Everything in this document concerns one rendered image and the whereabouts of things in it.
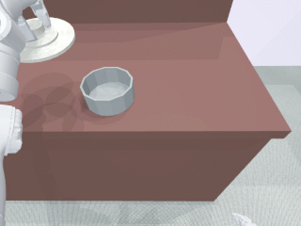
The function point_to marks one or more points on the right robot hand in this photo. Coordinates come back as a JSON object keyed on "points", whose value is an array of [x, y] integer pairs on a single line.
{"points": [[242, 220]]}

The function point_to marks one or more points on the pot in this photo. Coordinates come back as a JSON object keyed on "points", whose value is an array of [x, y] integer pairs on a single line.
{"points": [[108, 91]]}

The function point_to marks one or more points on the robot left forearm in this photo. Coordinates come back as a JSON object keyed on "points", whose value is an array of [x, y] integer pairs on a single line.
{"points": [[12, 42]]}

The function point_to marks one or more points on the robot left upper arm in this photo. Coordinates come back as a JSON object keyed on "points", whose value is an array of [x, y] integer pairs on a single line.
{"points": [[11, 130]]}

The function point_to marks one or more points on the table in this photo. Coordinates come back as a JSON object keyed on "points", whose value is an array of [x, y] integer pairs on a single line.
{"points": [[200, 114]]}

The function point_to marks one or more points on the left robot hand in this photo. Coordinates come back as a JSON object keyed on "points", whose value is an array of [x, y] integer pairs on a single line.
{"points": [[40, 11]]}

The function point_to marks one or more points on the lid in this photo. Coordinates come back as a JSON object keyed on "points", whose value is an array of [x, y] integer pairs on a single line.
{"points": [[53, 42]]}

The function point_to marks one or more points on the knob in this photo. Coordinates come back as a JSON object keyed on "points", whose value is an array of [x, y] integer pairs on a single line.
{"points": [[37, 26]]}

